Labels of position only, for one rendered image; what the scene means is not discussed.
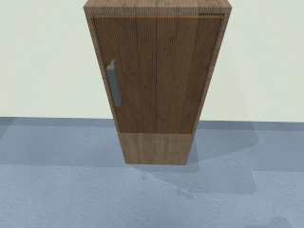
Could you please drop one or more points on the cupboard door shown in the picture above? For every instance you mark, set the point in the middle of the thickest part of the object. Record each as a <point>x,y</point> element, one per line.
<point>162,64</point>

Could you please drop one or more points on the handle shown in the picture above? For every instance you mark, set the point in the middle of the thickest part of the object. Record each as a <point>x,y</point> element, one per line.
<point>114,85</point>

